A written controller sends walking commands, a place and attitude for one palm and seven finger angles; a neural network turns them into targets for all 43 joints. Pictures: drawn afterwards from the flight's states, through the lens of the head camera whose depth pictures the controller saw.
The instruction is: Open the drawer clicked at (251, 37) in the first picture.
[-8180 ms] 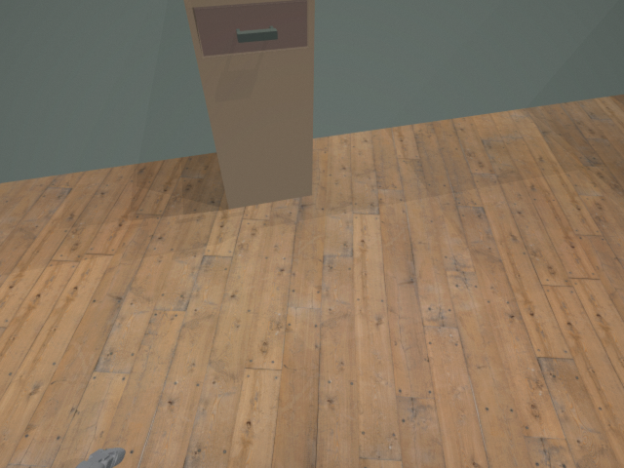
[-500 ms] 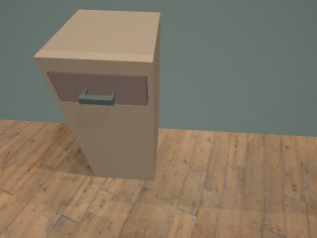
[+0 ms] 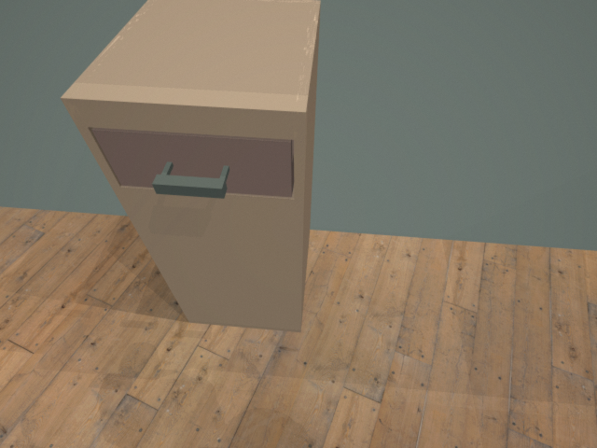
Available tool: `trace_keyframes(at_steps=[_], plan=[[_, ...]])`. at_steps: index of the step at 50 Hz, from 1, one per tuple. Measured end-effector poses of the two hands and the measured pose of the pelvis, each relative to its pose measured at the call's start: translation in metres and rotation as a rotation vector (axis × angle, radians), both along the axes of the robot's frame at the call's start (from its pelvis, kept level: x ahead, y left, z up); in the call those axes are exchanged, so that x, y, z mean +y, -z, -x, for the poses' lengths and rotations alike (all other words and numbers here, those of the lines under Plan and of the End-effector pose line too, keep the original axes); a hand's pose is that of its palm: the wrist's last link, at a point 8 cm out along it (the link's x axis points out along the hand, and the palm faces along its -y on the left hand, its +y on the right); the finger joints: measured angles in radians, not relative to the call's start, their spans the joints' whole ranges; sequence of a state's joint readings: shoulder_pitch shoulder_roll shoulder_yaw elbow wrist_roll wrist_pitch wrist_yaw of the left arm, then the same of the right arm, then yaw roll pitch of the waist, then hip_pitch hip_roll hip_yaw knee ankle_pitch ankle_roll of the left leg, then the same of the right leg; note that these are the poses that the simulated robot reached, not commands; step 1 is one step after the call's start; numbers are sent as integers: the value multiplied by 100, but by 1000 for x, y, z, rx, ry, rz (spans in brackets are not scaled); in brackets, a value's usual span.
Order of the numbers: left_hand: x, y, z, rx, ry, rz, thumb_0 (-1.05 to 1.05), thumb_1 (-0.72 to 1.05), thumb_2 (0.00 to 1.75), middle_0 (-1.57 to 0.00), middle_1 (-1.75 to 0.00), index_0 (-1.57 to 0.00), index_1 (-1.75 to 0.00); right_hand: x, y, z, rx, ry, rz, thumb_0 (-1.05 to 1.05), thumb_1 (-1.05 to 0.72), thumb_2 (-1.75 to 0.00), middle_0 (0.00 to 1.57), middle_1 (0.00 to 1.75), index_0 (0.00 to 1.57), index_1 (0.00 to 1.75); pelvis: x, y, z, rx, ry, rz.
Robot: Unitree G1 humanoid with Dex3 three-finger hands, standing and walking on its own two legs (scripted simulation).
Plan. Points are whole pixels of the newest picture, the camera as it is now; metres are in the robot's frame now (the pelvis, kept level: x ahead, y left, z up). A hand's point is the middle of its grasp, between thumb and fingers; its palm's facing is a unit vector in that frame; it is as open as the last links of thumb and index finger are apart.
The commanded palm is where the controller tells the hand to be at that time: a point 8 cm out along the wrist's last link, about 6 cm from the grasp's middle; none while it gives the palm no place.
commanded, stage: come to a stop and stand still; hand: left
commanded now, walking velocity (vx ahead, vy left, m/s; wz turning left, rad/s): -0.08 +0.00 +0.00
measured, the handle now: (193, 177) +0.54 +0.23 +0.01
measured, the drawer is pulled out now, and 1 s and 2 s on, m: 0.00 0.00 0.00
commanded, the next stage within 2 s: look again from close up in 0.86 s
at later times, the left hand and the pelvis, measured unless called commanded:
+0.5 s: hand out of the picture +0.01 +0.14 -0.17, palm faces +0.04 -0.98 -0.22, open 7.2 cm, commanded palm none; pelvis +0.00 -0.04 +0.00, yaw +0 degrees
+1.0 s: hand out of the picture -0.04 +0.09 -0.17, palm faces +0.06 -0.99 -0.15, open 7.3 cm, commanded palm none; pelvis -0.01 -0.06 +0.00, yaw +0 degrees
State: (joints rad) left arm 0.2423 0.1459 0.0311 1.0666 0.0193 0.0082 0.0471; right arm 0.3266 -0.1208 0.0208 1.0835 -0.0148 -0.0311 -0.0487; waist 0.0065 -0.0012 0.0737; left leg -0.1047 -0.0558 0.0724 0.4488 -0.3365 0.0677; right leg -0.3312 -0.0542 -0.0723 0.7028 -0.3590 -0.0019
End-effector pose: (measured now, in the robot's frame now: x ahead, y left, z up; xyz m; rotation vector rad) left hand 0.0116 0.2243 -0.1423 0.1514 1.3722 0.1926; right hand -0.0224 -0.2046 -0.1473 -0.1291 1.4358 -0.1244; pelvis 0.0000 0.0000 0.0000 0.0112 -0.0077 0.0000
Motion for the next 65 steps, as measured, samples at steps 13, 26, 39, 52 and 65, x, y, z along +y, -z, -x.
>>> trace_keyframes(at_steps=[13, 26, 39, 52, 65], plan=[[-18, -8, -42, -114, 44, -19, 0, 93, 90, -20, -30, -20, -30, -21, 6, -19, -42, 20, -11, 1, -92, -90, 20, 30, 20, 30, -19, 0, -6, -9, 5, -6], [-39, -6, 10, -22, 14, 5, 0, 94, 90, -20, -30, -20, -30, -40, 0, 1, -9, 0, -10, 0, -91, -90, 20, 30, 20, 30, -39, -5, 3, -17, 1, 1], [-80, 0, 64, 97, -30, 80, 0, 91, 90, -20, -30, -20, -30, -45, -3, 32, 71, 5, -23, 0, -90, -90, 20, 30, 20, 30, -52, -5, 8, -8, -4, 5], [-80, 2, 54, 56, -10, 55, 1, 91, 90, -20, -30, -20, -30, -42, 2, 33, 48, 46, -31, 0, -90, -90, 20, 30, 20, 30, -52, -1, 13, 7, -3, 29], [-26, -9, 11, -69, 21, -18, 1, 92, 90, -20, -30, -20, -30, -13, 7, 21, -44, 23, -65, 0, -91, -90, 20, 30, 20, 30, -27, -1, 13, -13, -2, 8]])
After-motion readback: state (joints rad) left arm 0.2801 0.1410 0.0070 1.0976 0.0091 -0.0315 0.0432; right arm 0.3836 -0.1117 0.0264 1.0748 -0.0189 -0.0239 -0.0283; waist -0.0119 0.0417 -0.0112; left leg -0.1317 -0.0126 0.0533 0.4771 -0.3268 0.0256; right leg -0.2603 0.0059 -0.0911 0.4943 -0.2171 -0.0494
